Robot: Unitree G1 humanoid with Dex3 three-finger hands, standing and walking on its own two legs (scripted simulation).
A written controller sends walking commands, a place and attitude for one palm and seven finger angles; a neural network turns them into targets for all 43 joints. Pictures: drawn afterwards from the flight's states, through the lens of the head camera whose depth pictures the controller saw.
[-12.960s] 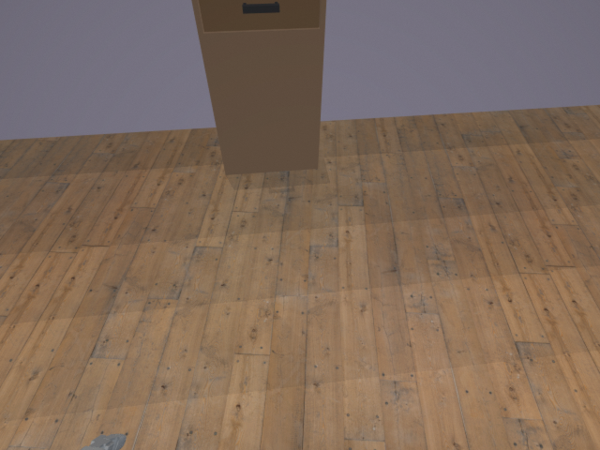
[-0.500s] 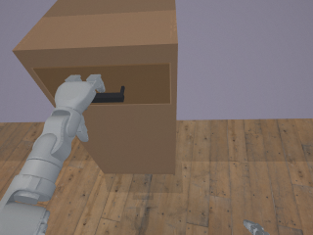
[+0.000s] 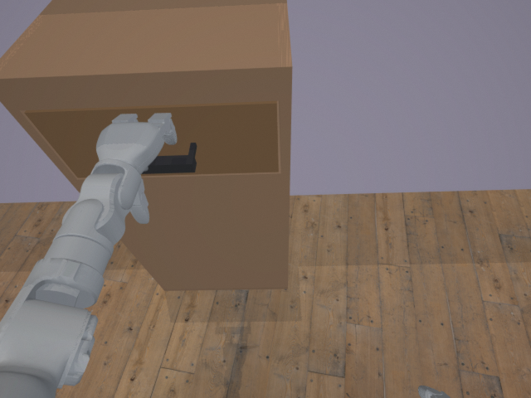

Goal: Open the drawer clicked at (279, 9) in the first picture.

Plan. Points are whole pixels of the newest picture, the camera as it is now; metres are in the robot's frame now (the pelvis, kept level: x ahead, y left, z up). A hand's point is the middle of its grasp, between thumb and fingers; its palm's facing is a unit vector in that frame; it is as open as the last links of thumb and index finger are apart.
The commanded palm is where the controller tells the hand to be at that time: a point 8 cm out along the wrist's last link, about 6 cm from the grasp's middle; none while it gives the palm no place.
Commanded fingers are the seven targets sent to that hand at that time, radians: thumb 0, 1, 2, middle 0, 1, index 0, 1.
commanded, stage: move the hooked fingers above the handle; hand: left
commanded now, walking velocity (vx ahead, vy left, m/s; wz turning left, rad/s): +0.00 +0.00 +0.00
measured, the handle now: (161, 156) +0.52 +0.24 +0.03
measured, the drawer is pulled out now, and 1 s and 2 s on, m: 0.00 0.00 0.00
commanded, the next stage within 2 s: lower the fingers behind the handle in 0.96 s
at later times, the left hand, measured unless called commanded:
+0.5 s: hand (152, 159) +0.46 +0.22 +0.08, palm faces -0.04 +0.00 -1.00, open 13.8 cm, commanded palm +0.44 +0.23 +0.15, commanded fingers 0.00 -0.50 0.30 -0.30 -1.20 -0.30 -1.20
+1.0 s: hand (155, 155) +0.46 +0.22 +0.09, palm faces -0.02 +0.01 -1.00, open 13.8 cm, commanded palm +0.45 +0.23 +0.15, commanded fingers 0.00 -0.50 0.30 -0.30 -1.20 -0.30 -1.20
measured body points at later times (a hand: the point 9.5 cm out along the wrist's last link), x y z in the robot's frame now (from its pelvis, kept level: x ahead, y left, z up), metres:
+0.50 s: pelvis +0.00 -0.01 +0.00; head +0.07 -0.03 +0.44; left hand +0.46 +0.22 +0.14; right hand +0.05 -0.28 -0.15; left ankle -0.06 +0.10 -0.74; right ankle +0.01 -0.11 -0.74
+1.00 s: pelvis -0.01 +0.00 +0.00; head +0.06 -0.03 +0.44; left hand +0.46 +0.21 +0.14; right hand +0.06 -0.27 -0.14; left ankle -0.06 +0.10 -0.74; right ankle +0.01 -0.11 -0.74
